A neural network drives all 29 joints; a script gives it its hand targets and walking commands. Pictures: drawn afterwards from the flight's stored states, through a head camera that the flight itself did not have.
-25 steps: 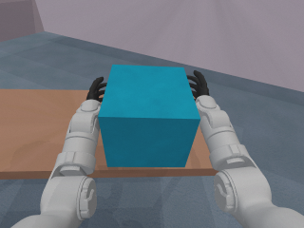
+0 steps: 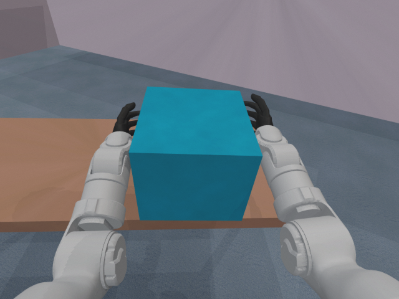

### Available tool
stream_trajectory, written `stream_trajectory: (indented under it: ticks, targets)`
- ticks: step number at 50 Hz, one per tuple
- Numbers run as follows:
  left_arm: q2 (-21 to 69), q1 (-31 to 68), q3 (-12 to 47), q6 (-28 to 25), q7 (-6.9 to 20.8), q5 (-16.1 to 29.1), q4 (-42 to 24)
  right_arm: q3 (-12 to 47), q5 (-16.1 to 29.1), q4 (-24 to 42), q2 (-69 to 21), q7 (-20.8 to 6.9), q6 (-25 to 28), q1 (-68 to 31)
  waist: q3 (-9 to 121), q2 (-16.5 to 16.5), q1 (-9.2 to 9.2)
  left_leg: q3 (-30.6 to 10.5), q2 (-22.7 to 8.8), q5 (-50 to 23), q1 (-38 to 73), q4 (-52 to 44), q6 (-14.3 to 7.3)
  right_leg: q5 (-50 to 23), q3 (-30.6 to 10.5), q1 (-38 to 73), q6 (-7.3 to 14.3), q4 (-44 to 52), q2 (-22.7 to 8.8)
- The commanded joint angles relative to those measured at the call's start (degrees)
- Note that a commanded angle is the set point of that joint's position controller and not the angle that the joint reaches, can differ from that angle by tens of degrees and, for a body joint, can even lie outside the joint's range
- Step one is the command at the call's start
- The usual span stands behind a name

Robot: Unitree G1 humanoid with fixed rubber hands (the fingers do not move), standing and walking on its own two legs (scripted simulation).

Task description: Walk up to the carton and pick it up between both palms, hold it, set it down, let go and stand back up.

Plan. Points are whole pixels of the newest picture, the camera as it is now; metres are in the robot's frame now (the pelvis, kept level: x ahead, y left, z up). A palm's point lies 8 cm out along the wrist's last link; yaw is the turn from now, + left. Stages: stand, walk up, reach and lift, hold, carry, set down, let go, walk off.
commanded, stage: hold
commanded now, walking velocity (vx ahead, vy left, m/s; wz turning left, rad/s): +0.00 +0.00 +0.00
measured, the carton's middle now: (192, 151) +0.34 +0.03 +0.17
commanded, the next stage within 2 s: none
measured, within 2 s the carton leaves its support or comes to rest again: neither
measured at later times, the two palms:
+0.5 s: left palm (126, 128) +0.39 +0.17 +0.20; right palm (263, 121) +0.40 -0.12 +0.22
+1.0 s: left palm (123, 129) +0.37 +0.17 +0.20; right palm (263, 126) +0.39 -0.12 +0.21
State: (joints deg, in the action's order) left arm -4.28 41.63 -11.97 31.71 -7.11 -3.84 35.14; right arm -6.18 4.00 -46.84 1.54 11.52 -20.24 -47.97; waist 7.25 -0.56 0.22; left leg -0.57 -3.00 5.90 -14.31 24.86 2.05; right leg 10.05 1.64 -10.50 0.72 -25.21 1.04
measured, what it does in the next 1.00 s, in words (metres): stands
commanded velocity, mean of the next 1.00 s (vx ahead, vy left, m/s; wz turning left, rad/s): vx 0.00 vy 0.00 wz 0.00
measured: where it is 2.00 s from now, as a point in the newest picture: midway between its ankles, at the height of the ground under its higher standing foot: outside the picture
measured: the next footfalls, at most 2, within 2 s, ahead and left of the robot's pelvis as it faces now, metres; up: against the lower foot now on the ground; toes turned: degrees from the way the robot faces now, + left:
none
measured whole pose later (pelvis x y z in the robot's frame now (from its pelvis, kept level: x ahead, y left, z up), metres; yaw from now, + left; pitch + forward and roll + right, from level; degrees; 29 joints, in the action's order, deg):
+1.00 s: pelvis +0.01 +0.00 +0.00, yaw +0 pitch -4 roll -1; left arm -4.1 41.5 -12.0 37.5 -6.4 -4.5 27.7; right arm -6.2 8.5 -38.8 1.6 13.2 -24.1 -45.8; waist 7.0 -0.6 0.2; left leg -0.6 -3.0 6.3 -14.1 24.4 2.1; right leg 10.6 1.6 -10.4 0.7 -24.9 1.0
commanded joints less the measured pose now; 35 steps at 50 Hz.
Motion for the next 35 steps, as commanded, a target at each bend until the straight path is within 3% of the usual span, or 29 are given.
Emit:
stream_trajectory:
  ticks: [1, 14, 21, 25, 32, 35]
  targets:
    - [43.6, 60.7, 20.5, -6.2, 12.2, 4.0, -15.4, 9.8, 2.2, 12.0, -40.9, -7.7, 4.5, -50.4, 19.9, 2.7, -10.68, 1.4, 6.2, 9.8, 11.2, -8.3, -1.7, 8.0, -0.9, 0.0, -2.9, 11.5, 0.3]
    - [45.0, 56.7, 25.2, -5.3, 11.2, 6.2, -25.0, 17.1, 8.0, 21.2, -41.9, -5.4, 3.4, -47.2, 26.6, 3.7, -10.26, 0.0, 6.4, -2.1, 16.1, -5.7, -0.4, -6.5, -0.9, 5.0, -4.6, 10.2, 0.9]
    - [42.1, 48.5, 22.8, -1.9, 12.5, 3.1, -25.3, 18.5, 9.5, 20.3, -39.0, -3.9, 0.1, -39.6, 21.8, 3.0, -10.46, 0.0, 6.7, -4.1, 16.1, -5.8, -0.4, -11.3, -1.3, 7.7, -5.4, 10.0, 0.7]
    - [42.3, 46.6, 23.5, -1.0, 13.0, 3.4, -28.0, 20.2, 11.2, 24.1, -38.4, -3.2, -0.6, -39.6, 23.8, 3.1, -10.57, -0.2, 6.9, -6.7, 16.6, -5.1, -0.1, -15.9, -1.4, 10.1, -5.6, 9.3, 0.8]
    - [42.4, 44.7, 24.4, 0.3, 13.0, 3.2, -29.1, 21.4, 11.9, 26.2, -37.0, -3.0, -2.0, -39.1, 23.1, 3.8, -10.52, -0.7, 6.6, -6.3, 16.8, -5.3, 0.1, -14.5, -1.3, 9.2, -5.1, 9.4, 1.2]
    - [42.3, 45.2, 23.7, 0.7, 13.2, 2.7, -27.2, 19.9, 11.0, 24.6, -36.4, -3.4, -2.4, -39.8, 20.7, 3.6, -10.49, -0.6, 6.3, -3.2, 15.9, -6.3, -0.2, -9.7, -1.1, 7.4, -4.8, 10.3, 1.2]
